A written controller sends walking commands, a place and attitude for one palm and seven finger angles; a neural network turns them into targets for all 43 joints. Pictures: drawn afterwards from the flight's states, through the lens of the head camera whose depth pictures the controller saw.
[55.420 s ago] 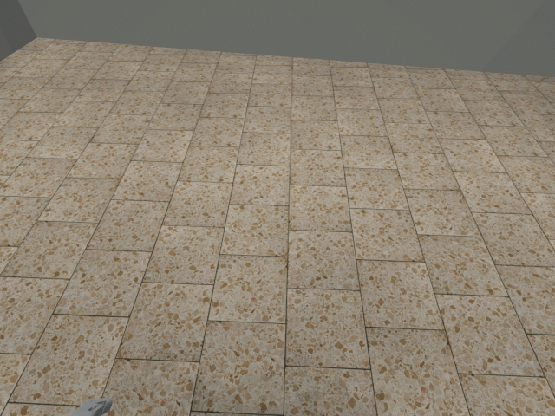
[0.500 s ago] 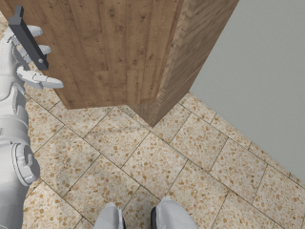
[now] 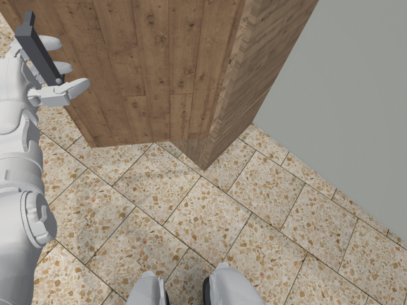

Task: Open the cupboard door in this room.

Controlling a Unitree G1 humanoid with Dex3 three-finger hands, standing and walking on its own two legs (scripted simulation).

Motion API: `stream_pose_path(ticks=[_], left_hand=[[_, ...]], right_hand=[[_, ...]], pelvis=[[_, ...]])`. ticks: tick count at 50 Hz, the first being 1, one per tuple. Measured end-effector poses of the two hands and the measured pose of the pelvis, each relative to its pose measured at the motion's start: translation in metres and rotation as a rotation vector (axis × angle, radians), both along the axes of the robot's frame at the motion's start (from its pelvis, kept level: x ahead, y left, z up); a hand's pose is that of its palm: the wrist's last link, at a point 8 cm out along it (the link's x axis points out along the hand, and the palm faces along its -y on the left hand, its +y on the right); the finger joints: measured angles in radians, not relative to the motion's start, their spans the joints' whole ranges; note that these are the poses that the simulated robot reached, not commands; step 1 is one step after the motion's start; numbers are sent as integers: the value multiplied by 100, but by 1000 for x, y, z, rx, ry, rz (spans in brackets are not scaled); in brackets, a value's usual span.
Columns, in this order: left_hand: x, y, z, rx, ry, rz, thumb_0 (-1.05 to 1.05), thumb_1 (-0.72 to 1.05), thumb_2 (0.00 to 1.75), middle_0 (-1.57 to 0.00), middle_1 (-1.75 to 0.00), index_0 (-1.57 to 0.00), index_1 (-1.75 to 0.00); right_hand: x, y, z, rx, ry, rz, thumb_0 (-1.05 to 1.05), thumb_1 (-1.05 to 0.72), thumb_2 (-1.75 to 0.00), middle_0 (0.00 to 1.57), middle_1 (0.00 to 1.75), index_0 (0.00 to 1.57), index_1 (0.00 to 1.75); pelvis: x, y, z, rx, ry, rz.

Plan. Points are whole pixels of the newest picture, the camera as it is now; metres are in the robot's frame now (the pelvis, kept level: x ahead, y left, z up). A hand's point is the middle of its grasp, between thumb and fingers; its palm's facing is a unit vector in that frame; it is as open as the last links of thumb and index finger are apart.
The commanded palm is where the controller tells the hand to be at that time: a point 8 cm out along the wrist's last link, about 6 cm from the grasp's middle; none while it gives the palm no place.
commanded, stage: close the thumb around the handle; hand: left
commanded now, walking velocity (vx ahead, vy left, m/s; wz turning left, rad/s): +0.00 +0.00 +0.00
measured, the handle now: (46, 57) +0.57 +0.25 +0.08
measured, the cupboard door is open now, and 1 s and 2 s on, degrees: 51 75 92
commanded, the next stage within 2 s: pull the door open along its arc in 0.32 s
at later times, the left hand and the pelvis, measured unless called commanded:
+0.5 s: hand (59, 80) +0.52 +0.22 +0.07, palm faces +0.06 -1.00 -0.01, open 5.7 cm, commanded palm +0.49 +0.26 +0.07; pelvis +0.00 +0.00 +0.00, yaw +0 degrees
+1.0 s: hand (89, 152) +0.38 +0.16 +0.07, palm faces +0.19 -0.98 +0.05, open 6.0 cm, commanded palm +0.31 +0.23 +0.07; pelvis +0.02 +0.00 +0.02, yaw +0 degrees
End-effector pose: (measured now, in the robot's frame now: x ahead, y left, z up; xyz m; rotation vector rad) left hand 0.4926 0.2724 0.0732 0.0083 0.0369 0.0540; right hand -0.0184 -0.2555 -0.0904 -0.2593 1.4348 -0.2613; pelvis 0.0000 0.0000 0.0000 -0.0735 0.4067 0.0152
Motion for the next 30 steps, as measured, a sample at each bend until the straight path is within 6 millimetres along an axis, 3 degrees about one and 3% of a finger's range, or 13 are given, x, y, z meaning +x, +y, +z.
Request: stream_pose_path(ticks=[12,30], left_hand=[[1,1,-2,2,7,-1,0,71,82,-38,-133,-38,-133],[-4,-1,-3,3,0,0,0,73,81,-36,-135,-36,-135]], right_hand=[[4,-3,0,-10,-2,12,1,-91,-90,21,30,21,30],[11,-3,1,5,-18,-6,1,-91,-90,21,30,21,30]], pelvis=[[0,0,-1,-1,3,5],[5,-2,2,4,0,-9]])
